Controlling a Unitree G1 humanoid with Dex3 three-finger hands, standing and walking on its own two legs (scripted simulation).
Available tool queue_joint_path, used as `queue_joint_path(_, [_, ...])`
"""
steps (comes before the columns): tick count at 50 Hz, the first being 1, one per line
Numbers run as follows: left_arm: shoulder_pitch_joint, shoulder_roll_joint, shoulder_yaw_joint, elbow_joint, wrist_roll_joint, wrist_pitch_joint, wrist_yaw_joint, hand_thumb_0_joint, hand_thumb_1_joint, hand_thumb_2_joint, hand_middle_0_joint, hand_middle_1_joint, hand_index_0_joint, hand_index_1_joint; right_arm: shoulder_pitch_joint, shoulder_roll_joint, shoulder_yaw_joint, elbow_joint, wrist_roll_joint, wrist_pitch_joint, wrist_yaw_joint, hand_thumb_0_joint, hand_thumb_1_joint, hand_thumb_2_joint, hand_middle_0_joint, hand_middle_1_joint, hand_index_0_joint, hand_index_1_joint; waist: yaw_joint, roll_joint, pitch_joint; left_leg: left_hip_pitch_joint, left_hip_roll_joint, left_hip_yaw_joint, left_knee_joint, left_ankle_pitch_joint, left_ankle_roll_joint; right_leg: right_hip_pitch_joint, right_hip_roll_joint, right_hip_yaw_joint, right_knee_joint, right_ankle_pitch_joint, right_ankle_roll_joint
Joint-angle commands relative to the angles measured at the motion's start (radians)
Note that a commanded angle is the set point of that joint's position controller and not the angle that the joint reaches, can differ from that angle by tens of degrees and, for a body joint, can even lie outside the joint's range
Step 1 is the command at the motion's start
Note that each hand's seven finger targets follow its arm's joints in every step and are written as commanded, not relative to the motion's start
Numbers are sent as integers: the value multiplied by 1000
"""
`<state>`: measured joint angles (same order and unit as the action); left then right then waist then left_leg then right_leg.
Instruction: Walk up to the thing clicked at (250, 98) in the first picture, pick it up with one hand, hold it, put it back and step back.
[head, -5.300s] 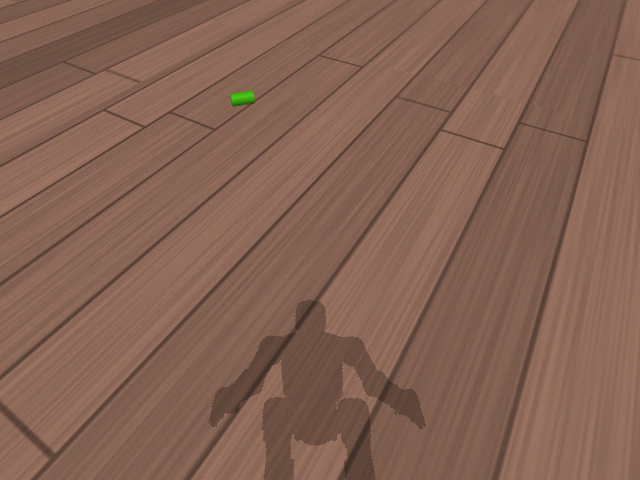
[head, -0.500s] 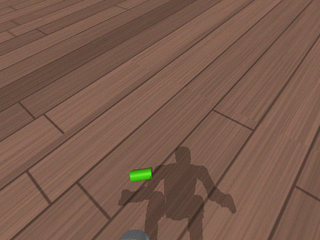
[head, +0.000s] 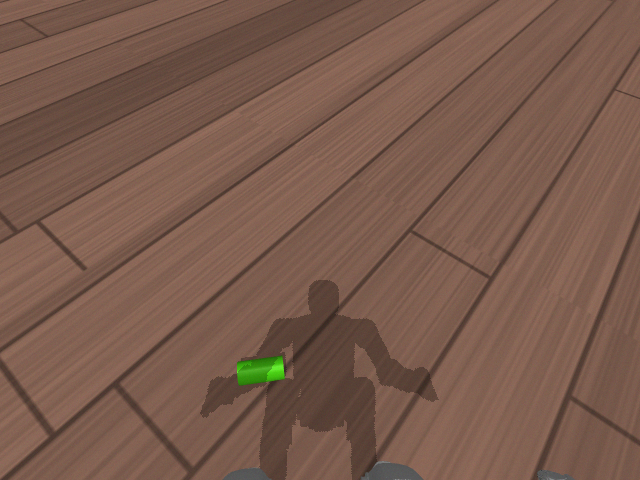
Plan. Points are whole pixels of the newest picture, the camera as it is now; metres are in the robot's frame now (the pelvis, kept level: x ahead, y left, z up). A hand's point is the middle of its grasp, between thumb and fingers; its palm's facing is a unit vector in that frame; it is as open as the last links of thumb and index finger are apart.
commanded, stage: walk up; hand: left
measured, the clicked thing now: (261, 370) +0.50 +0.16 -0.72
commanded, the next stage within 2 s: stand in 1.30 s
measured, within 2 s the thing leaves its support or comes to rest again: neither
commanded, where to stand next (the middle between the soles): +0.11 -0.03 m, yaw -1 degrees
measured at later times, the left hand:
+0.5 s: hand out of the picture +0.14 +0.23 -0.13, palm faces -0.02 -0.95 -0.32, open 7.4 cm
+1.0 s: hand out of the picture +0.09 +0.24 -0.13, palm faces +0.00 -0.95 -0.32, open 7.4 cm
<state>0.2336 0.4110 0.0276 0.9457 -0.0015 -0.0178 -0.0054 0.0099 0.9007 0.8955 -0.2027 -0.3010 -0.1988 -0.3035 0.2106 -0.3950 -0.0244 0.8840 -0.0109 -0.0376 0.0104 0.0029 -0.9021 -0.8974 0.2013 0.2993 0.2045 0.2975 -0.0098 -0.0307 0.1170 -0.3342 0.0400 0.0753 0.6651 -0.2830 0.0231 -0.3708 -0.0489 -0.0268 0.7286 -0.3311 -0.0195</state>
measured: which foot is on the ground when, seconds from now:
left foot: down 0.00-1.00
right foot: up 0.00-0.00, down 0.02-1.00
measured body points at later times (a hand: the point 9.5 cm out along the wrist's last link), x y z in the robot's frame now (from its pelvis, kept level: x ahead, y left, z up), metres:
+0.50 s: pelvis +0.03 -0.01 +0.02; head +0.04 -0.01 +0.47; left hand +0.14 +0.28 -0.11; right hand +0.11 -0.32 -0.11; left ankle +0.05 +0.11 -0.72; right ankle +0.05 -0.14 -0.72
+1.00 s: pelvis +0.03 -0.01 +0.03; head +0.04 -0.01 +0.48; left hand +0.09 +0.29 -0.11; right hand +0.11 -0.31 -0.11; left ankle +0.05 +0.11 -0.72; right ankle +0.05 -0.14 -0.72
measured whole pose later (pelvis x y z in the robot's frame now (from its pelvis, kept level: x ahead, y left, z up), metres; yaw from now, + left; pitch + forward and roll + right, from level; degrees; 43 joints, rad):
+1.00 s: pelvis +0.03 -0.01 +0.03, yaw +0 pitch -2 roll +0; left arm 0.09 0.34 0.01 1.19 0.01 0.00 -0.02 0.01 0.90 0.90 -0.20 -0.30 -0.20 -0.30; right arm 0.08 -0.35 0.00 1.18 -0.01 -0.02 0.01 0.00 -0.91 -0.90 0.20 0.30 0.20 0.30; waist 0.00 0.00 0.05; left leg -0.13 0.03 0.06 0.32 -0.15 0.00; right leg -0.14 -0.04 -0.04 0.32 -0.14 0.02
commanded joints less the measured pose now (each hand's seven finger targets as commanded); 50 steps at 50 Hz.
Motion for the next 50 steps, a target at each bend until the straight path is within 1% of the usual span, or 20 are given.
queue_joint_path(1, [50,204,58,-5,17,-26,21,0,900,900,-200,-300,-200,-300,-53,-181,-36,-59,23,0,-15,0,-900,-900,200,300,200,300,43,68,-148,-120,148,-155,-89,107,58,237,-47,88,-218,195,-40])
queue_joint_path(2, [-12,247,58,-29,20,-35,20,0,900,900,-200,-300,-200,-300,-34,-152,-25,-51,26,1,-15,0,-900,-900,200,300,200,300,5,-36,-137,-105,80,-114,-53,-22,15,167,-167,268,-299,169,-82])
queue_joint_path(3, [-77,274,55,-21,9,-29,15,0,900,900,-200,-300,-200,-300,-37,-178,-37,-12,27,9,-20,0,-900,-900,200,300,200,300,-9,-85,-124,42,7,-70,2,-139,5,-10,-237,332,-338,78,-153])
queue_joint_path(4, [-126,248,44,-29,8,-26,12,0,900,900,-200,-300,-200,-300,-23,-185,-41,19,22,12,-21,0,-900,-900,200,300,200,300,-26,-72,-103,112,18,-79,-35,-127,4,-68,-218,299,-335,25,-137])
queue_joint_path(5, [-139,222,30,-20,4,-23,11,0,900,900,-200,-300,-200,-300,-27,-201,-43,39,21,8,-18,0,-900,-900,200,300,200,300,-31,-37,-110,141,42,-101,-106,-74,10,-71,-170,229,-316,30,-88])
queue_joint_path(6, [-147,200,22,-10,3,-21,11,0,900,900,-200,-300,-200,-300,-50,-215,-44,55,20,2,-15,0,-900,-900,200,300,200,300,-22,-23,-114,121,76,-142,-165,-53,24,-39,-118,171,-285,37,-49])
queue_joint_path(7, [-135,183,18,8,2,-19,8,0,900,900,-200,-300,-200,-300,-83,-222,-38,63,18,-1,-12,0,-900,-900,200,300,200,300,-5,-20,-113,76,104,-183,-214,-82,39,15,-80,129,-271,34,-30])
queue_joint_path(8, [-119,182,18,28,2,-19,7,0,900,900,-200,-300,-200,-300,-104,-216,-30,75,19,-5,-10,0,-900,-900,200,300,200,300,13,-32,-124,52,113,-186,-228,-66,43,78,-71,122,-276,46,-28])
queue_joint_path(9, [-109,182,18,44,2,-23,6,0,900,900,-200,-300,-200,-300,-114,-205,-20,86,19,-7,-8,0,-900,-900,200,300,200,300,20,-43,-143,60,107,-169,-222,-13,39,119,-82,135,-291,93,-30])
queue_joint_path(10, [-131,186,17,51,2,-24,6,0,900,900,-200,-300,-200,-300,-115,-195,-16,101,19,-9,-8,0,-900,-900,200,300,200,300,13,-54,-145,78,83,-141,-216,33,27,126,-94,146,-301,137,-33])
queue_joint_path(11, [-154,186,18,55,-1,-26,6,0,900,900,-200,-300,-200,-300,-109,-191,-13,120,18,-10,-9,0,-900,-900,200,300,200,300,6,-45,-157,100,77,-127,-220,82,16,140,-106,148,-306,182,-35])
queue_joint_path(15, [-175,173,14,85,-9,-24,9,0,900,900,-200,-300,-200,-300,-139,-191,-10,168,17,-13,-13,0,-900,-900,200,300,200,300,16,-6,-205,177,89,-115,-251,228,11,196,-103,118,-318,313,-24])
queue_joint_path(17, [-192,167,13,99,-9,-20,9,0,900,900,-200,-300,-200,-300,-155,-189,-9,184,15,-13,-14,0,-900,-900,200,300,200,300,18,-3,-208,179,94,-113,-272,250,11,227,-102,105,-328,337,-15])
queue_joint_path(24, [-232,149,8,140,-5,-9,5,0,900,900,-200,-300,-200,-300,-202,-179,-7,222,8,-5,-12,0,-900,-900,200,300,200,300,19,37,-149,183,98,-119,-362,158,-1,218,-96,96,-421,220,-1])
queue_joint_path(26, [-245,148,9,146,-2,-10,3,0,900,900,-200,-300,-200,-300,-195,-177,-5,233,7,-7,-12,0,-900,-900,200,300,200,300,15,27,-177,191,100,-116,-370,164,-1,250,-99,99,-430,246,0])
queue_joint_path(29, [-248,149,11,157,-1,-10,1,0,900,900,-200,-300,-200,-300,-198,-179,-5,237,7,-8,-12,0,-900,-900,200,300,200,300,15,42,-173,194,101,-115,-384,171,-6,259,-99,98,-441,256,3])
queue_joint_path(33, [-252,146,11,167,1,-8,0,0,900,900,-200,-300,-200,-300,-201,-179,-6,241,4,-6,-13,0,-900,-900,200,300,200,300,12,39,-150,185,101,-122,-412,121,-9,246,-95,96,-457,225,7])
queue_joint_path(37, [-238,144,12,174,5,-9,-1,0,900,900,-200,-300,-200,-300,-205,-182,-10,239,3,-7,-13,0,-900,-900,200,300,200,300,11,33,-174,224,106,-115,-405,137,-4,243,-97,96,-466,232,4])
queue_joint_path(44, [-225,137,12,180,4,-8,0,0,900,900,-200,-300,-200,-300,-195,-176,-12,236,3,-4,-12,0,-900,-900,200,300,200,300,9,38,-138,201,102,-130,-424,88,-8,224,-89,92,-477,182,11])
queue_joint_path(50, [-199,135,15,184,6,-9,1,0,900,900,-200,-300,-200,-300,-195,-172,-15,233,4,-3,-12,0,-900,-900,200,300,200,300,12,27,-141,203,100,-132,-422,103,-5,229,-86,86,-478,189,13])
